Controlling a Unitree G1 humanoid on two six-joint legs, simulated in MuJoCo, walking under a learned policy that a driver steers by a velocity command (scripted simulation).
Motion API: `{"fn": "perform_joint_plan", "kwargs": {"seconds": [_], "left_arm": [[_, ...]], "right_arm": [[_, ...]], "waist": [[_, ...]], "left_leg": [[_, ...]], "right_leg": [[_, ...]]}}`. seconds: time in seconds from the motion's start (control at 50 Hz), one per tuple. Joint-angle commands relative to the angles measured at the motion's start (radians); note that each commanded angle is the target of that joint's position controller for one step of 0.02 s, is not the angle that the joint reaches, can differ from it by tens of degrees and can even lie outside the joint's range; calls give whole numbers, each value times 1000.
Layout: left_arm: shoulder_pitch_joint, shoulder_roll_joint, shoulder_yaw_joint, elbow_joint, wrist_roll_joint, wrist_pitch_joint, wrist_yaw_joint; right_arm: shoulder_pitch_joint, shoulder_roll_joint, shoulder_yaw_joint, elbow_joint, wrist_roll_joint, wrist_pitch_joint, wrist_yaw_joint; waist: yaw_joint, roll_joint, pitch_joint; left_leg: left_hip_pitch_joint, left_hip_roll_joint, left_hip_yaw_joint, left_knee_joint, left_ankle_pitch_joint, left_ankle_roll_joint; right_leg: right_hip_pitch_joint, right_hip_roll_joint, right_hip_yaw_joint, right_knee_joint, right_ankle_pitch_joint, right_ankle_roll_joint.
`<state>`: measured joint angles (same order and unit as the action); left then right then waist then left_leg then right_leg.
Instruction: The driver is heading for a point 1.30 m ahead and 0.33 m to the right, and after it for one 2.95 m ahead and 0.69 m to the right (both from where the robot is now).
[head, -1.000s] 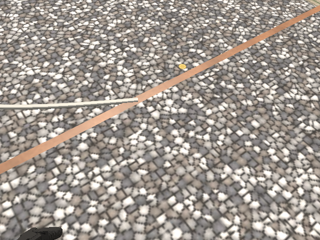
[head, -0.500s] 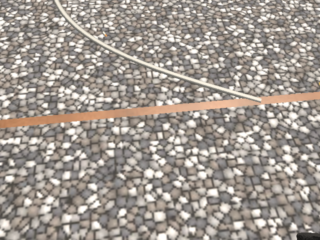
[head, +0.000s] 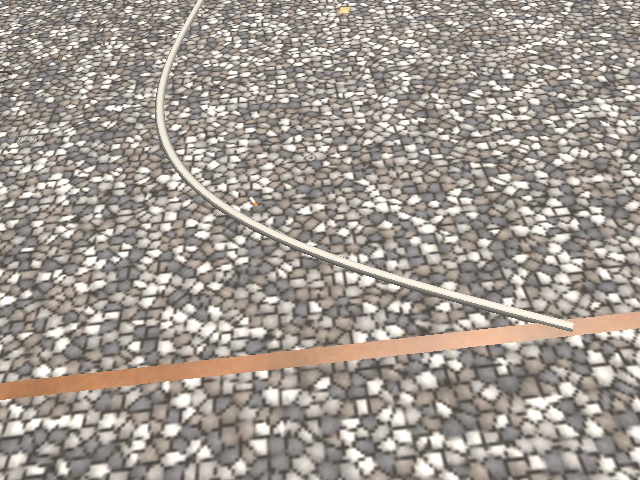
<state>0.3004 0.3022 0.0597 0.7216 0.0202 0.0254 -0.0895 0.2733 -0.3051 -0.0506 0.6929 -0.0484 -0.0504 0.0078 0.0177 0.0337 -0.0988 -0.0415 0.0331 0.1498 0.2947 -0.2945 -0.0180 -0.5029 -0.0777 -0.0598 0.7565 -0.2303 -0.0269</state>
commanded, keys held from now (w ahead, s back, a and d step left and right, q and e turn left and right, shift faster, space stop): w+e+shift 0.54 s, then w+shift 0.04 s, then w+q+shift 0.42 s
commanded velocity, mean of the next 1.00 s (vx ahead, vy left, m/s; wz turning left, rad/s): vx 0.95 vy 0.00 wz -0.42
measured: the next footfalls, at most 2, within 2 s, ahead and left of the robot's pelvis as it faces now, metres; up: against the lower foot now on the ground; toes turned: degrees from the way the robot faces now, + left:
right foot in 0.08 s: +0.10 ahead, -0.11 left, +0.00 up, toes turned -8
left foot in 0.50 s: +0.59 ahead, -0.09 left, +0.00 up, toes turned -31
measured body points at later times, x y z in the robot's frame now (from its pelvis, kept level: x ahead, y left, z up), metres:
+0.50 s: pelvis +0.35 -0.11 -0.03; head +0.39 -0.14 +0.41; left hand +0.42 +0.19 -0.14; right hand +0.51 -0.42 -0.09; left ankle +0.56 -0.07 -0.74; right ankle +0.07 -0.10 -0.73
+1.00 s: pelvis +0.74 -0.35 -0.02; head +0.76 -0.37 +0.43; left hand +1.04 -0.25 -0.09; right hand +0.58 -0.57 -0.15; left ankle +0.64 -0.15 -0.64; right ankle +0.74 -0.48 -0.74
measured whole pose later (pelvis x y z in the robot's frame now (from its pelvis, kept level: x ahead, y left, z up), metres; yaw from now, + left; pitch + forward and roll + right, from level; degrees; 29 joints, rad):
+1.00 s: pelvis +0.74 -0.35 -0.02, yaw -25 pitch +2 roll +0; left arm 0.06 0.26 -0.01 0.69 0.07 -0.08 -0.01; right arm 0.48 -0.28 -0.04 0.90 0.01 -0.06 0.02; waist -0.10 0.02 0.02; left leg -0.25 0.01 -0.06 1.16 -0.35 0.09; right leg -0.42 -0.02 -0.05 0.63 -0.24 -0.01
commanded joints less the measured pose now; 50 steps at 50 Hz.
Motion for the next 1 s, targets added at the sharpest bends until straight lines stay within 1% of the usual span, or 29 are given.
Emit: {"fn": "perform_joint_plan", "kwargs": {"seconds": [0.02, 0.06, 0.08, 0.1, 0.12, 0.16, 0.18, 0.26, 0.34, 0.4, 0.44, 0.46, 0.48, 0.5, 0.52, 0.54, 0.56, 0.6, 0.66, 0.72, 0.8, 0.86, 0.88, 0.9, 0.92, 0.94, 0.96, 0.98, 1.0], "left_arm": [[-89, 101, 22, -89, -6, -12, 2], [133, 107, 32, 7, 3, -24, 20], [370, 178, 53, 69, 9, -39, 40], [281, 278, 58, 32, -6, -48, 47], [184, 266, 62, -25, -10, -48, 50], [169, 229, 62, -28, 1, -57, 61], [168, 213, 55, -22, -10, -63, 67], [196, 158, 38, 6, -20, -90, 76], [227, 164, 43, 44, -24, -90, 83], [229, 176, 48, 67, -27, -97, 89], [148, 208, 55, 59, -32, -102, 94], [123, 241, 63, 57, -32, -106, 93], [84, 275, 70, 53, -21, -110, 86], [24, 249, 64, 43, -7, -121, 83], [49, 69, 22, 9, -11, -130, 84], [136, 25, -8, -46, -54, -122, 75], [74, 102, -3, -7, -17, -105, 79], [-20, 118, -2, 4, 24, -88, 54], [-92, 41, -32, -47, 36, -77, 30], [-240, 58, -51, -121, 54, -76, 21], [-375, 44, -84, -158, 23, -96, -9], [-315, 108, -55, -128, 25, -97, 28], [-174, 130, -39, -83, 34, -101, 46], [-15, 162, -18, -39, 44, -104, 66], [154, 246, 12, -19, 66, -109, 90], [171, 300, 25, -25, 79, -103, 99], [88, 235, 21, -26, 48, -95, 100], [5, 154, 4, -25, 36, -101, 98], [-32, 113, -2, -14, 35, -108, 92]], "right_arm": [[-90, -166, -52, -62, -6, -10, -11], [-107, -128, -42, -59, -13, 3, -10], [-164, -77, -18, -94, -29, 6, -9], [-181, 36, 17, -182, -9, -6, 10], [-203, -21, 15, -189, -27, -25, 17], [-211, -106, -2, -151, -24, -51, 26], [-200, -102, 1, -142, -28, -47, 25], [-239, -76, 19, -132, -18, 8, 37], [-391, -43, 42, -177, 1, 3, 41], [-471, -52, 47, -217, 15, -5, 39], [-376, -85, 36, -198, 21, -10, 25], [-253, -127, 18, -161, 22, -11, 11], [-37, -182, -8, -107, 32, -12, -11], [209, -225, -36, -47, 29, -11, -38], [364, -298, -58, -20, -17, -21, -56], [203, -321, -57, -51, -30, -19, -42], [51, -209, -46, -74, -15, -15, -34], [33, -96, -20, -32, -10, -17, -21], [122, -49, 1, 76, 4, -50, -8], [146, -81, -3, 112, 30, -66, -2], [142, -167, -30, 116, 44, -71, 10], [190, -213, -37, 145, 50, -66, 18], [199, -226, -40, 157, 50, -60, 15], [195, -223, -39, 159, 53, -58, 13], [186, -129, -18, 136, 48, -60, 12], [279, 6, 8, 91, 82, -51, 6], [181, -80, -8, 81, 69, -36, 1], [114, -89, -14, 76, 58, -26, 6], [96, -72, -11, 85, 51, -18, 15]], "waist": [[10, 67, 172], [101, -100, 137], [205, -310, 84], [102, -567, 112], [94, -410, 102], [67, -78, 87], [47, -34, 101], [38, -60, 174], [74, -83, 192], [96, -135, 191], [28, -134, 148], [-27, -130, 66], [-139, -119, -49], [-265, -105, -146], [-259, 172, -267], [-105, 422, -316], [-91, 232, -135], [-81, 15, 26], [-32, 62, 130], [-1, 38, 207], [-14, 16, 215], [18, 4, 132], [85, -2, 40], [164, 5, -44], [213, -112, -159], [126, -298, -293], [113, -197, -167], [78, -134, -12], [47, -104, 52]], "left_leg": [[-106, 288, -93, -164, -358, 114], [-167, 180, 51, 217, -91, 104], [-365, 103, 88, 702, 156, 79], [-785, -107, -49, 933, -221, 26], [-929, -69, -192, 1044, -184, 21], [-875, 26, -224, 987, -13, 27], [-816, 50, -216, 911, 23, 16], [-775, 42, -164, 754, 111, -29], [-734, -15, -118, 504, 215, -50], [-617, -35, -113, 341, 294, -26], [-399, -62, -128, 250, 299, 4], [-211, -98, -123, 266, 239, 16], [34, -100, -117, 300, 160, 27], [294, -15, -169, 337, 52, 37], [509, 252, -512, 232, -459, 67], [469, 431, -1086, -64, -664, 119], [287, 369, -1006, -80, -702, 146], [45, 279, -704, -52, -369, 168], [-96, 208, -544, -92, -160, 195], [-109, 199, -474, -175, -31, 233], [-345, 136, -321, -285, 271, 205], [-164, 144, -279, -91, 706, 180], [-152, 116, -252, 124, 827, 162], [-267, 74, -245, 375, 731, 147], [-444, -2, -212, 728, 314, 134], [-650, -68, -227, 1050, -184, 127], [-733, -27, -237, 1100, -74, 136], [-755, 19, -231, 1053, 12, 133], [-729, 48, -226, 1019, 43, 123]], "right_leg": [[23, -13, -54, -49, -100, -71], [256, 83, -87, -166, -155, -113], [437, 31, 151, -256, -396, -157], [556, -119, 742, -545, -608, -252], [617, -193, 907, -653, -631, -283], [568, -175, 723, -541, -417, -257], [502, -139, 641, -546, -356, -234], [438, -34, 485, -613, -104, -234], [437, 23, 415, -582, 235, -232], [446, -7, 450, -587, 442, -215], [425, -10, 435, -527, 655, -168], [415, 3, 427, -411, 855, -139], [360, 22, 417, -185, 928, -116], [216, 73, 397, 88, 818, -101], [-8, 189, 320, 490, 93, -101], [-174, 226, 254, 658, -252, -96], [-211, 137, 222, 669, -118, -105], [-157, 66, 178, 577, -19, -92], [-163, 56, 230, 473, -68, -71], [-283, 2, 158, 291, -15, -28], [144, 55, 17, -59, 203, -2], [278, 102, 13, -144, 153, -22], [440, 135, 6, -171, 99, -31], [659, 90, 39, -175, 64, -38], [852, -152, 291, -221, -264, -53], [939, -417, 779, -415, -573, -117], [800, -367, 825, -518, -611, -117], [668, -318, 629, -500, -442, -110], [574, -274, 495, -507, -250, -104]]}}
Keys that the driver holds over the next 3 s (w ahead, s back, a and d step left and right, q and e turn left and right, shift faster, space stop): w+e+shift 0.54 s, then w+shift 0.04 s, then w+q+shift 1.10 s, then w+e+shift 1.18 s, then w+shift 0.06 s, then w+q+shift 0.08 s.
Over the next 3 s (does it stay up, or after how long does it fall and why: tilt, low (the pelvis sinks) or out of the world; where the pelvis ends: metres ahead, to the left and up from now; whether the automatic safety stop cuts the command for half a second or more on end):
stays up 2.57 -0.56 -0.03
